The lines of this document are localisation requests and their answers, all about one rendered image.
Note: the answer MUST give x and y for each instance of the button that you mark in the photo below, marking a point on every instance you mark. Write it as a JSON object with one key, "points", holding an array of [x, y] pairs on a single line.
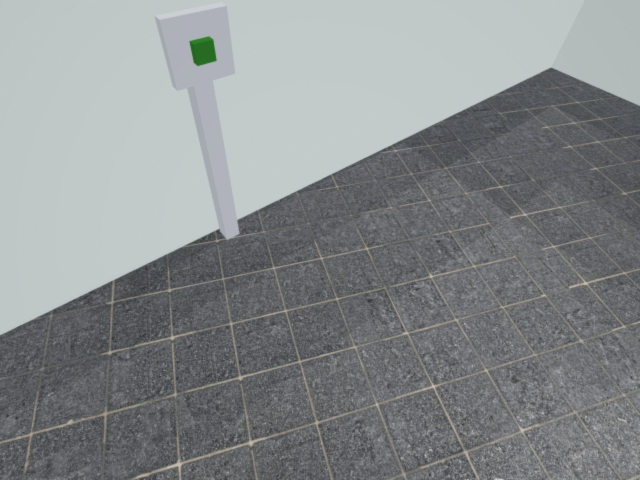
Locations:
{"points": [[203, 51]]}

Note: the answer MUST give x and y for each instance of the panel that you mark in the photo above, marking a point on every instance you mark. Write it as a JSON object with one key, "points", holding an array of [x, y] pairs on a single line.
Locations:
{"points": [[176, 29]]}

